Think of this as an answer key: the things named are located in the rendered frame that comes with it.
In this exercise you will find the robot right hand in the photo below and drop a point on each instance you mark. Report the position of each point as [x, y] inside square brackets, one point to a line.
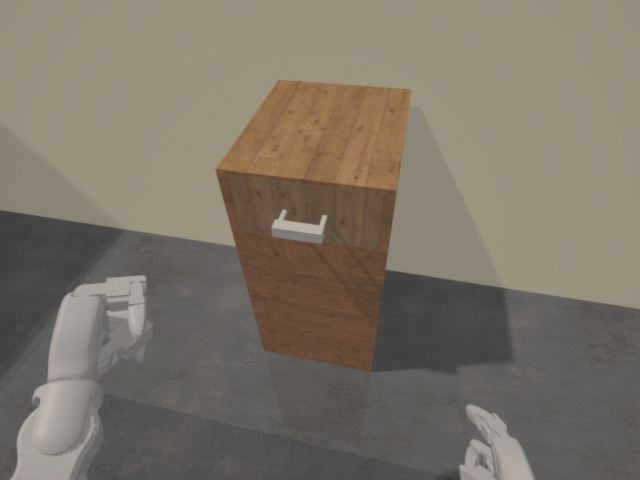
[505, 460]

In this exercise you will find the handle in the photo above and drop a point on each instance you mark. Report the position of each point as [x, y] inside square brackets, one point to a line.
[298, 231]

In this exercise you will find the left robot forearm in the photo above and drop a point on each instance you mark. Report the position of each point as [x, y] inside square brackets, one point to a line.
[59, 439]

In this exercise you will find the drawer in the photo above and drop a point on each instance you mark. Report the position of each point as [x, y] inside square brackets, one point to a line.
[354, 217]

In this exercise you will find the robot left hand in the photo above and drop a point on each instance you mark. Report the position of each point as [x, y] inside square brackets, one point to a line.
[83, 324]

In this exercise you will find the cabinet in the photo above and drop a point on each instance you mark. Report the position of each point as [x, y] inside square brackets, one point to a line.
[319, 302]

